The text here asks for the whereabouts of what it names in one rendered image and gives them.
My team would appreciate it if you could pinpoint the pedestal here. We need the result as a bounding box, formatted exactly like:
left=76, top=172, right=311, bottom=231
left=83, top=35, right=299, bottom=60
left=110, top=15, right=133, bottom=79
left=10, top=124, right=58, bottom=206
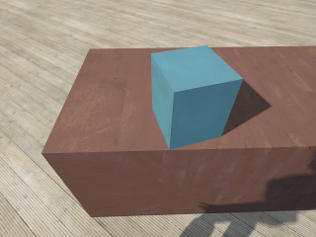
left=41, top=45, right=316, bottom=217

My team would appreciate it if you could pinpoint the carton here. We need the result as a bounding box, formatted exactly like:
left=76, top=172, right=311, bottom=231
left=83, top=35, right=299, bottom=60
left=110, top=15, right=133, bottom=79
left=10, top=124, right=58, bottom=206
left=151, top=45, right=243, bottom=150

